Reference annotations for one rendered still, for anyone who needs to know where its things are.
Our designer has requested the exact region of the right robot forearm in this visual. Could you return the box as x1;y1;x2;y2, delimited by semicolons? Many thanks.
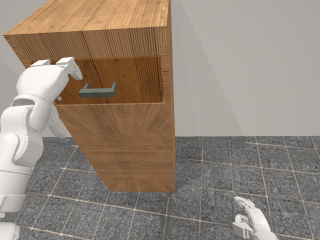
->
253;230;279;240

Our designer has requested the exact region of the handle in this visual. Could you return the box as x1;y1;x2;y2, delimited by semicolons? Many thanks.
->
79;82;117;98

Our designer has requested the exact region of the left robot forearm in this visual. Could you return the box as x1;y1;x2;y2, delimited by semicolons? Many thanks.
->
0;94;52;218

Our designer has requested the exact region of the left robot upper arm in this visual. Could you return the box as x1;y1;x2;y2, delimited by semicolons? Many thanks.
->
0;222;21;240

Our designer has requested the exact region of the cabinet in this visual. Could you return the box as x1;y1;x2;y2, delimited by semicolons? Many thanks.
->
3;0;175;193

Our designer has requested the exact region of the drawer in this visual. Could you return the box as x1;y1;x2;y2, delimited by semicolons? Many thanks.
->
29;55;164;105

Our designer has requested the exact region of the robot right hand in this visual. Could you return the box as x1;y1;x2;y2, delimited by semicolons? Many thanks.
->
232;196;271;240

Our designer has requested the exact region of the robot left hand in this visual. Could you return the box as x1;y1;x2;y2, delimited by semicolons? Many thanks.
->
16;57;83;139

